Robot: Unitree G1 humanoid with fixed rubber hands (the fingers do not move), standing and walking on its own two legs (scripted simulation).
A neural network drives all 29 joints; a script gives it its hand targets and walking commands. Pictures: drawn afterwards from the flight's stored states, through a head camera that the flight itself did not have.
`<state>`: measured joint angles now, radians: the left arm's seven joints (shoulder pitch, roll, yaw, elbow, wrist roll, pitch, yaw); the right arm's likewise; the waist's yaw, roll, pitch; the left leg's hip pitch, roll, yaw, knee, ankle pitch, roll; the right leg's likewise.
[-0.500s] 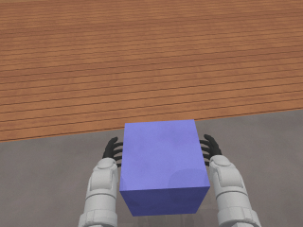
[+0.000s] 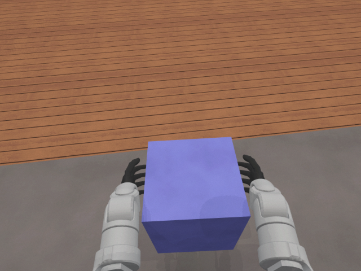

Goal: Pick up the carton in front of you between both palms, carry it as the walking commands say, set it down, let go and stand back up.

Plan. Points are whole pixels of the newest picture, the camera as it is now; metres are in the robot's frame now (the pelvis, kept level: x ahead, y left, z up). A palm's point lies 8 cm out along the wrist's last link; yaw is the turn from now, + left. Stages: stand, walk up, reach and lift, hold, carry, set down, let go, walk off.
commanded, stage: reach and lift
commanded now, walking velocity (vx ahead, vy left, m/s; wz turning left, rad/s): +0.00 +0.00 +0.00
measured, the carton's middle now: (192, 198) +0.31 +0.00 -0.05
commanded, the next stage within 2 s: hold in 0.46 s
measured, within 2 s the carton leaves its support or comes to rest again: neither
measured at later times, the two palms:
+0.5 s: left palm (128, 186) +0.29 +0.15 +0.04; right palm (257, 182) +0.30 -0.15 +0.04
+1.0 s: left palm (126, 185) +0.29 +0.15 +0.05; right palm (259, 181) +0.29 -0.15 +0.06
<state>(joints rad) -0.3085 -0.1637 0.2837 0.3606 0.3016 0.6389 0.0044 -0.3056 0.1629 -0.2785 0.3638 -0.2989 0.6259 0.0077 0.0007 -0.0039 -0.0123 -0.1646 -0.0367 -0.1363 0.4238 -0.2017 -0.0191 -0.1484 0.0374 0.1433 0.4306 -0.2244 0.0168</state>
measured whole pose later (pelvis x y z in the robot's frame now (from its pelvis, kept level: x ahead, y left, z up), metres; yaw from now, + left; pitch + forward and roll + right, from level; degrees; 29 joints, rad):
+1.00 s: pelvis +0.00 +0.00 +0.00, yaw +0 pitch -6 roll +0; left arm -0.31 -0.16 0.25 0.27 0.30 0.76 0.00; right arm -0.30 0.16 -0.25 0.27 -0.29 0.76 0.01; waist 0.00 0.00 -0.02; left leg -0.12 -0.03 -0.12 0.41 -0.20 -0.02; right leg -0.10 0.03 0.13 0.41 -0.22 0.02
